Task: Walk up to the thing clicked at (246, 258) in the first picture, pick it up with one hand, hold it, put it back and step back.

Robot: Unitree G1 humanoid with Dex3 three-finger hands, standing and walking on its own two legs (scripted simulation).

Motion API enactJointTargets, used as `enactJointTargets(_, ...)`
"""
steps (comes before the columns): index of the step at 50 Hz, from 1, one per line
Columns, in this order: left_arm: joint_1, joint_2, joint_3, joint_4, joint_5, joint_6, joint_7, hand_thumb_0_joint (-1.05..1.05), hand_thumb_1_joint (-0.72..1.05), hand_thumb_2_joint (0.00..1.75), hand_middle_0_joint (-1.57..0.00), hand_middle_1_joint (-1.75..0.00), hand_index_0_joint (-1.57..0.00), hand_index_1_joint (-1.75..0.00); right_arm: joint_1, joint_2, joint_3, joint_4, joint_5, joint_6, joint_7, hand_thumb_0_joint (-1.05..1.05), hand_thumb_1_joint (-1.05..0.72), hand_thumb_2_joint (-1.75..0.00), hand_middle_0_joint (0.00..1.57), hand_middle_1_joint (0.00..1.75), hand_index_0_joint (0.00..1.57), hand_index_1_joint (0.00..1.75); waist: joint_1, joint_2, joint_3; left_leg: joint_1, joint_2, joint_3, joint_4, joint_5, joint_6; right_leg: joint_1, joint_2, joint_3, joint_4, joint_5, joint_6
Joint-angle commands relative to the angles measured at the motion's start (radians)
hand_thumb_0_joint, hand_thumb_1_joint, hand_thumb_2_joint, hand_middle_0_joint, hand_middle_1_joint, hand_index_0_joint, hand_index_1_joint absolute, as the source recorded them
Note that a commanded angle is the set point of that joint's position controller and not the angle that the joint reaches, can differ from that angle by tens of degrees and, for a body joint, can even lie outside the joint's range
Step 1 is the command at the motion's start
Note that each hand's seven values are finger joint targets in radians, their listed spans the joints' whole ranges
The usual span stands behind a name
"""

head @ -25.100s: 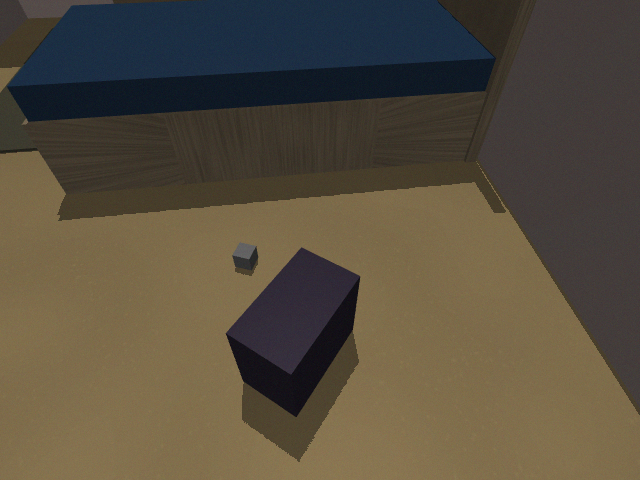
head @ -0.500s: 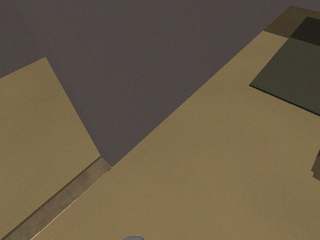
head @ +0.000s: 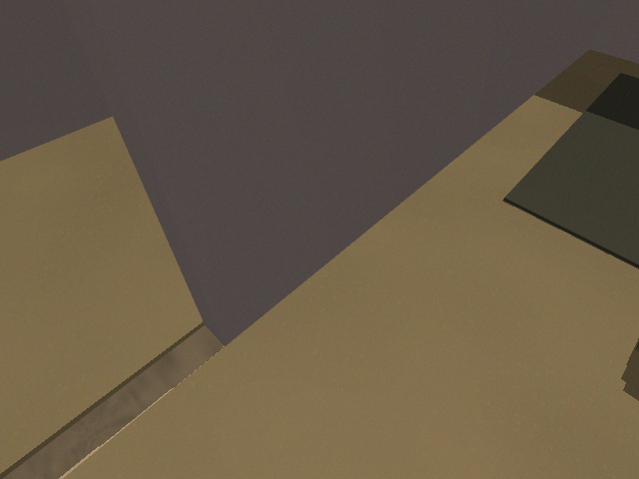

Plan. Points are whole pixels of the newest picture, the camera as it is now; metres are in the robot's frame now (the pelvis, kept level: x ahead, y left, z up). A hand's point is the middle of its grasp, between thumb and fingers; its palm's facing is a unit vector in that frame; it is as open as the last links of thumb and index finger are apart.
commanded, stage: walk up
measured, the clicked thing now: out of the picture -0.29 -1.33 -0.73
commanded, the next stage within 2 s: stand in 0.22 s
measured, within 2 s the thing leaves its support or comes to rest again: neither
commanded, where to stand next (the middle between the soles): +0.06 -0.01 m, yaw -2 degrees
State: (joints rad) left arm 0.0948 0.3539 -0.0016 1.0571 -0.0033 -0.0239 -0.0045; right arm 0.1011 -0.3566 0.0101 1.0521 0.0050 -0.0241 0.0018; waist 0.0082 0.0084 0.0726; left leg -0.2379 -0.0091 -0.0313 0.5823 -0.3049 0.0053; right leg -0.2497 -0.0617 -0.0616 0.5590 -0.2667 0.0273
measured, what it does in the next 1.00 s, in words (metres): stands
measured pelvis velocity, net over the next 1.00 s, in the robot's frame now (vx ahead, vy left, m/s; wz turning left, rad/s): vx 0.00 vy -0.02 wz -0.01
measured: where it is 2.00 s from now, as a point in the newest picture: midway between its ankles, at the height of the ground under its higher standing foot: outside the picture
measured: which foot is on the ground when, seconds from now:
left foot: down 0.00-1.00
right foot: down 0.00-1.00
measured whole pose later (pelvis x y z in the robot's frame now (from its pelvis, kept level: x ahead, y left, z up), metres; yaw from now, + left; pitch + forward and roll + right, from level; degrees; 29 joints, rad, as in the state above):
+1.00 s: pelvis +0.00 -0.02 +0.02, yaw -1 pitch -2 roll +0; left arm 0.07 0.34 0.01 1.15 0.01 -0.01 -0.01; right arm 0.09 -0.35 0.01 1.15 -0.01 -0.01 0.01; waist 0.00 0.01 0.05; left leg -0.12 0.03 -0.03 0.33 -0.18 -0.04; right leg -0.15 -0.02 -0.07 0.34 -0.16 0.00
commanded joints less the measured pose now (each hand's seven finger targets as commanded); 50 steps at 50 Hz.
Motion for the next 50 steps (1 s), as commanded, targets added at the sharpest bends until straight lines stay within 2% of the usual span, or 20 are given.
enactJointTargets(1, -0.057, 0.232, 0.043, -0.032, -0.001, -0.018, 0.013, 0.0, 0.9, 0.9, -0.2, -0.3, -0.2, -0.3, -0.058, -0.229, -0.052, -0.02, -0.003, -0.015, -0.009, 0.0, -0.9, -0.9, 0.2, 0.3, 0.2, 0.3, 0.002, 0.001, -0.104, 0.003, 0.109, -0.111, -0.168, 0.184, 0.05, 0.073, -0.082, 0.09, -0.132, 0.12, -0.061)
enactJointTargets(4, -0.084, 0.223, 0.043, -0.013, 0.001, -0.017, 0.01, 0.0, 0.9, 0.9, -0.2, -0.3, -0.2, -0.3, -0.072, -0.227, -0.048, -0.002, -0.006, -0.014, -0.006, 0.0, -0.9, -0.9, 0.2, 0.3, 0.2, 0.3, -0.002, 0.007, -0.09, -0.007, 0.112, -0.119, -0.214, 0.152, 0.042, 0.094, -0.078, 0.084, -0.173, 0.079, -0.054)
enactJointTargets(8, -0.091, 0.224, 0.045, 0.009, 0.006, -0.018, 0.007, 0.0, 0.9, 0.9, -0.2, -0.3, -0.2, -0.3, -0.094, -0.224, -0.046, 0.015, -0.007, -0.013, -0.004, 0.0, -0.9, -0.9, 0.2, 0.3, 0.2, 0.3, -0.001, -0.004, -0.099, 0.023, 0.107, -0.106, -0.235, 0.153, 0.034, 0.111, -0.087, 0.087, -0.22, 0.081, -0.049)
enactJointTargets(10, -0.095, 0.224, 0.048, 0.02, 0.006, -0.02, 0.006, 0.0, 0.9, 0.9, -0.2, -0.3, -0.2, -0.3, -0.095, -0.218, -0.044, 0.023, -0.007, -0.014, -0.003, 0.0, -0.9, -0.9, 0.2, 0.3, 0.2, 0.3, -0.001, -0.002, -0.107, 0.041, 0.106, -0.101, -0.237, 0.197, 0.029, 0.12, -0.088, 0.086, -0.227, 0.1, -0.048)
enactJointTargets(11, -0.083, 0.212, 0.041, 0.026, 0.008, -0.019, 0.007, 0.0, 0.9, 0.9, -0.2, -0.3, -0.2, -0.3, -0.096, -0.205, -0.046, 0.014, -0.014, -0.017, -0.002, 0.0, -0.9, -0.9, 0.2, 0.3, 0.2, 0.3, -0.006, -0.016, -0.117, 0.089, 0.13, -0.118, -0.255, 0.278, 0.019, 0.12, -0.077, 0.093, -0.217, 0.152, -0.045)
enactJointTargets(14, -0.092, 0.212, 0.043, 0.033, 0.006, -0.02, 0.009, 0.0, 0.9, 0.9, -0.2, -0.3, -0.2, -0.3, -0.105, -0.212, -0.049, 0.02, -0.013, -0.016, -0.003, 0.0, -0.9, -0.9, 0.2, 0.3, 0.2, 0.3, -0.003, -0.011, -0.136, 0.087, 0.132, -0.108, -0.25, 0.335, 0.012, 0.171, -0.082, 0.091, -0.227, 0.213, -0.039)
enactJointTargets(16, -0.097, 0.214, 0.045, 0.037, 0.008, -0.015, 0.009, 0.0, 0.9, 0.9, -0.2, -0.3, -0.2, -0.3, -0.109, -0.214, -0.051, 0.024, -0.012, -0.012, -0.005, 0.0, -0.9, -0.9, 0.2, 0.3, 0.2, 0.3, -0.006, 0.007, -0.116, 0.078, 0.129, -0.102, -0.278, 0.251, 0.007, 0.157, -0.076, 0.094, -0.245, 0.15, -0.038)
enactJointTargets(21, -0.085, 0.22, 0.045, 0.048, 0.01, -0.016, 0.007, 0.0, 0.9, 0.9, -0.2, -0.3, -0.2, -0.3, -0.116, -0.21, -0.052, 0.031, -0.012, -0.009, -0.004, 0.0, -0.9, -0.9, 0.2, 0.3, 0.2, 0.3, -0.001, 0.0, -0.122, 0.085, 0.13, -0.097, -0.3, 0.225, 0.002, 0.167, -0.082, 0.102, -0.263, 0.145, -0.04)
enactJointTargets(23, -0.082, 0.219, 0.045, 0.052, 0.01, -0.013, 0.008, 0.0, 0.9, 0.9, -0.2, -0.3, -0.2, -0.3, -0.115, -0.208, -0.052, 0.035, -0.012, -0.006, -0.003, 0.0, -0.9, -0.9, 0.2, 0.3, 0.2, 0.3, -0.002, -0.002, -0.1, 0.063, 0.124, -0.096, -0.308, 0.162, 0.001, 0.157, -0.078, 0.102, -0.278, 0.101, -0.036)
enactJointTargets(27, -0.081, 0.218, 0.046, 0.051, 0.012, -0.011, 0.007, 0.0, 0.9, 0.9, -0.2, -0.3, -0.2, -0.3, -0.094, -0.204, -0.049, 0.043, -0.014, -0.003, -0.001, 0.0, -0.9, -0.9, 0.2, 0.3, 0.2, 0.3, -0.005, -0.007, -0.083, 0.044, 0.122, -0.095, -0.322, 0.11, 0.003, 0.147, -0.076, 0.106, -0.287, 0.063, -0.035)
enactJointTargets(31, -0.075, 0.227, 0.047, 0.044, 0.014, -0.012, 0.01, 0.0, 0.9, 0.9, -0.2, -0.3, -0.2, -0.3, -0.089, -0.201, -0.054, 0.04, -0.016, 0.0, 0.001, 0.0, -0.9, -0.9, 0.2, 0.3, 0.2, 0.3, -0.004, -0.04, -0.098, 0.073, 0.117, -0.087, -0.298, 0.13, 0.006, 0.117, -0.084, 0.122, -0.31, 0.008, -0.04)
enactJointTargets(35, -0.072, 0.218, 0.046, 0.037, 0.009, -0.011, 0.008, 0.0, 0.9, 0.9, -0.2, -0.3, -0.2, -0.3, -0.072, -0.203, -0.052, 0.045, -0.018, -0.004, 0.0, 0.0, -0.9, -0.9, 0.2, 0.3, 0.2, 0.3, -0.004, -0.01, -0.098, 0.077, 0.124, -0.087, -0.302, 0.162, 0.001, 0.12, -0.082, 0.12, -0.297, 0.055, -0.042)
enactJointTargets(38, -0.06, 0.21, 0.047, 0.036, 0.008, -0.014, 0.008, 0.0, 0.9, 0.9, -0.2, -0.3, -0.2, -0.3, -0.075, -0.202, -0.05, 0.043, -0.018, -0.008, -0.001, 0.0, -0.9, -0.9, 0.2, 0.3, 0.2, 0.3, 0.003, 0.005, -0.125, 0.064, 0.134, -0.09, -0.302, 0.237, 0.001, 0.186, -0.083, 0.107, -0.269, 0.167, -0.041)
enactJointTargets(41, -0.061, 0.214, 0.049, 0.042, 0.008, -0.01, 0.007, 0.0, 0.9, 0.9, -0.2, -0.3, -0.2, -0.3, -0.063, -0.198, -0.045, 0.048, -0.015, -0.005, -0.005, 0.0, -0.9, -0.9, 0.2, 0.3, 0.2, 0.3, -0.004, -0.002, -0.103, 0.065, 0.129, -0.084, -0.312, 0.2, -0.001, 0.158, -0.076, 0.107, -0.277, 0.133, -0.038)
enactJointTargets(45, -0.062, 0.208, 0.05, 0.039, 0.009, -0.007, 0.006, 0.0, 0.9, 0.9, -0.2, -0.3, -0.2, -0.3, -0.066, -0.207, -0.044, 0.047, -0.015, -0.007, -0.006, 0.0, -0.9, -0.9, 0.2, 0.3, 0.2, 0.3, 0.0, -0.002, -0.111, 0.079, 0.136, -0.084, -0.31, 0.236, -0.001, 0.168, -0.077, 0.105, -0.269, 0.164, -0.04)
enactJointTargets(46, -0.057, 0.213, 0.049, 0.037, 0.009, -0.008, 0.007, 0.0, 0.9, 0.9, -0.2, -0.3, -0.2, -0.3, -0.064, -0.202, -0.044, 0.045, -0.015, -0.006, -0.005, 0.0, -0.9, -0.9, 0.2, 0.3, 0.2, 0.3, 0.001, -0.008, -0.118, 0.087, 0.134, -0.083, -0.31, 0.225, -0.003, 0.161, -0.076, 0.1, -0.275, 0.143, -0.04)
enactJointTargets(50, -0.066, 0.216, 0.051, 0.035, 0.01, -0.011, 0.009, 0.0, 0.9, 0.9, -0.2, -0.3, -0.2, -0.3, -0.058, -0.202, -0.045, 0.043, -0.015, -0.005, -0.006, 0.0, -0.9, -0.9, 0.2, 0.3, 0.2, 0.3, -0.007, -0.021, -0.126, 0.101, 0.136, -0.074, -0.295, 0.271, 0.0, 0.174, -0.083, 0.106, -0.275, 0.209, -0.041)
